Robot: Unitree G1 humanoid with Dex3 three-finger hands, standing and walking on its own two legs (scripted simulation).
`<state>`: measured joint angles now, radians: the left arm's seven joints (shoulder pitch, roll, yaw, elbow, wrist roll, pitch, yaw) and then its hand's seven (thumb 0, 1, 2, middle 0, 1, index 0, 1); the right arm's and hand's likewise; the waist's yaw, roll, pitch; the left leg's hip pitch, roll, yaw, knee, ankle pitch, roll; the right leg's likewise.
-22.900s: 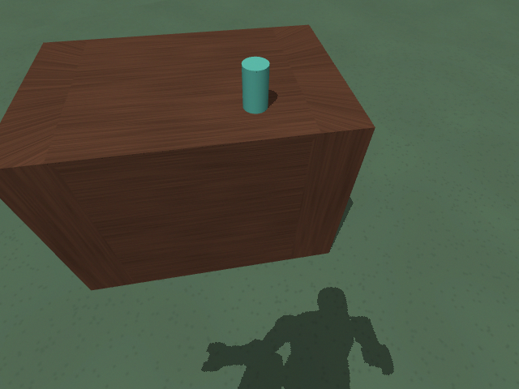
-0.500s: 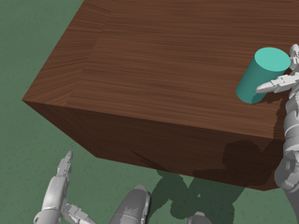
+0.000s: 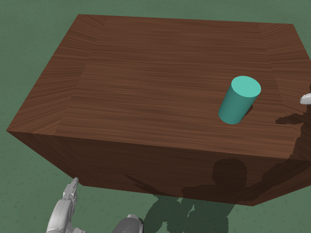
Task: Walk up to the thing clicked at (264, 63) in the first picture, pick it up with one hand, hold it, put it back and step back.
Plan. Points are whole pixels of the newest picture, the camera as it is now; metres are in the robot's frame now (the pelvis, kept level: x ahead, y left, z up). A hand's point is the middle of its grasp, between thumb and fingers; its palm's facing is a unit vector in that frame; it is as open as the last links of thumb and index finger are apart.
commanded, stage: sink last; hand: right
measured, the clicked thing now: (237, 101) +0.48 -0.17 +0.02
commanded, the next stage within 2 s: home in 1.10 s
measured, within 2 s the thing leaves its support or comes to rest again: neither
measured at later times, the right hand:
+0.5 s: hand out of the picture +0.29 -0.28 +0.09, palm faces +0.29 +0.88 -0.37, open 17.4 cm
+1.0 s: hand out of the picture +0.16 -0.24 +0.11, palm faces +0.36 +0.85 -0.39, open 17.5 cm
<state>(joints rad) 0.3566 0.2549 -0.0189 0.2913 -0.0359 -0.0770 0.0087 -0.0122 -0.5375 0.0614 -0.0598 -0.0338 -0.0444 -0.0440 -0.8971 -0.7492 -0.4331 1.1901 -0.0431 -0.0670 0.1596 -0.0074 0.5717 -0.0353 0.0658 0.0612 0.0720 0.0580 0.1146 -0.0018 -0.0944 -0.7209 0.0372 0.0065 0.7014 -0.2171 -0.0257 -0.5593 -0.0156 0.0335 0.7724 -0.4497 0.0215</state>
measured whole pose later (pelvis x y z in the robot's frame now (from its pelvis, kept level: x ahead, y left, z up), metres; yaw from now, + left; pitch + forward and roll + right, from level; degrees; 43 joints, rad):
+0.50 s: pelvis +0.02 +0.00 +0.02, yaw +0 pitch +5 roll +1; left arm 0.37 0.24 0.08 0.42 -0.07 -0.01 -0.01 -0.01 -0.53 0.07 -0.06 -0.04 -0.05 -0.05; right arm 0.09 -0.41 -0.30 0.12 0.07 0.03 0.03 -0.01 0.54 -0.05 0.07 0.06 0.06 0.05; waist -0.02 -0.05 -0.09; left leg -0.46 0.03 0.02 0.59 -0.22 -0.02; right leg -0.30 -0.03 0.04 0.64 -0.44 0.02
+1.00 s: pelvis -0.01 +0.02 +0.02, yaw -3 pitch -1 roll -1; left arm 0.36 0.22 0.13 0.44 -0.03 -0.09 0.08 -0.01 -0.50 0.04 -0.06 -0.05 -0.06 -0.04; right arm 0.51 -0.31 -0.28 -0.26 0.07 -0.08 -0.03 -0.01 0.57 -0.05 0.07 0.06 0.07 0.06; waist -0.05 -0.04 -0.01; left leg -0.39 0.06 0.05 0.62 -0.21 -0.01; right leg -0.22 -0.01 0.08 0.62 -0.39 0.04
